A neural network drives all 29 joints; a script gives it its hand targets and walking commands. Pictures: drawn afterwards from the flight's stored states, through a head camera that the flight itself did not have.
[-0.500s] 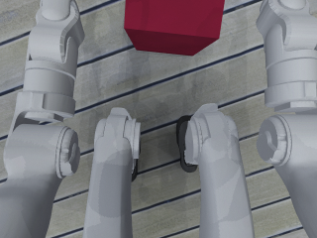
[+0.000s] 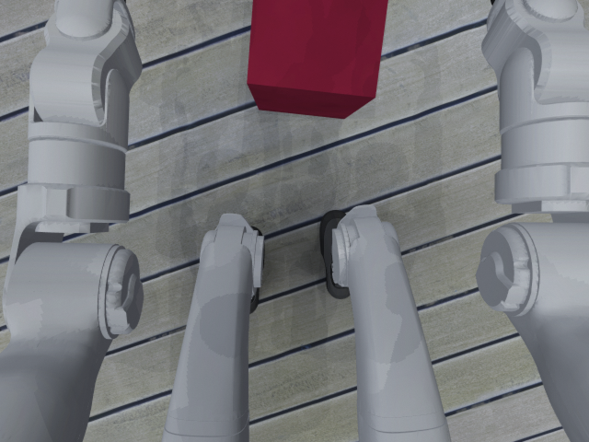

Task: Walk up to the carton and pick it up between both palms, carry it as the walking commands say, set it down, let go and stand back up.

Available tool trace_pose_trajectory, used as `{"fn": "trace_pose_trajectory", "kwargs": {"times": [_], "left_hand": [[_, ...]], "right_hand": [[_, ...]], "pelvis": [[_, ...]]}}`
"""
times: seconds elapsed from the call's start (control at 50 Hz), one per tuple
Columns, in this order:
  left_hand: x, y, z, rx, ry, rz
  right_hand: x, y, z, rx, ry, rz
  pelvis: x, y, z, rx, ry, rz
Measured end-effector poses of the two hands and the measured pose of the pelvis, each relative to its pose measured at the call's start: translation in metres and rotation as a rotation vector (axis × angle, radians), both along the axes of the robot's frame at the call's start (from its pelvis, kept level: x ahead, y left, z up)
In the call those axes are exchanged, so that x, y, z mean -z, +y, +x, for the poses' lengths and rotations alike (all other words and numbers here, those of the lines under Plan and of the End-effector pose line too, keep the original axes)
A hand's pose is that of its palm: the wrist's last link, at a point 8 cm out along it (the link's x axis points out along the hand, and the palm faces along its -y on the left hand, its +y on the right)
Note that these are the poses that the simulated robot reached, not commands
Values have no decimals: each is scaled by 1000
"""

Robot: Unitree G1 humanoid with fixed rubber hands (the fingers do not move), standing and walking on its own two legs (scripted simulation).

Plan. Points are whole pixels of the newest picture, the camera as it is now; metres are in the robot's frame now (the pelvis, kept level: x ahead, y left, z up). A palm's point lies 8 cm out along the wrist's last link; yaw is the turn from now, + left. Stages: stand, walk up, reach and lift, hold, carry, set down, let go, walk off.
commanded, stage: set down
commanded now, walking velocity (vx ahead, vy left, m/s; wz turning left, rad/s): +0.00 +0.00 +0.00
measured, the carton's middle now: (312, 40) +0.60 -0.05 -0.42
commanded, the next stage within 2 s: let go in 0.32 s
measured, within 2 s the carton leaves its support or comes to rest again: neither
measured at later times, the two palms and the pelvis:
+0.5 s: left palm out of the picture +0.52 +0.18 -0.01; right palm out of the picture +0.52 -0.22 +0.00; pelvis +0.01 +0.00 +0.10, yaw +0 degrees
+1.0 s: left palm out of the picture +0.36 +0.22 +0.12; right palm out of the picture +0.34 -0.26 +0.12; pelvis +0.07 -0.01 +0.18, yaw -2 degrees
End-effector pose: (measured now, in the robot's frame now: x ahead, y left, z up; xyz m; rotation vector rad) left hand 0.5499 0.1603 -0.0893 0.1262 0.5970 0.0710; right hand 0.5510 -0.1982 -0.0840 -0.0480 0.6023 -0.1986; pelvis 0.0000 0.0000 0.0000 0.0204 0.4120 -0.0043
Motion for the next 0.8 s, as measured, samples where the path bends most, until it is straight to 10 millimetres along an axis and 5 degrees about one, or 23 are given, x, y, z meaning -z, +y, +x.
{"fn": "trace_pose_trajectory", "kwargs": {"times": [0.2,0.44,0.64,0.8], "left_hand": [[-61,-1,-2,15,38,1],[-80,8,-11,11,62,-26],[-91,41,-98,17,152,44],[-144,57,-154,44,189,60]], "right_hand": [[-68,-7,-2,7,-10,15],[-84,-17,-11,12,25,23],[-87,-31,-99,-80,152,-66],[-136,-45,-166,-90,200,-71]], "pelvis": [[-57,-3,0,10,-27,12],[-90,-5,5,14,-13,18],[-117,-4,15,19,-129,13],[-142,-5,32,23,-190,8]]}}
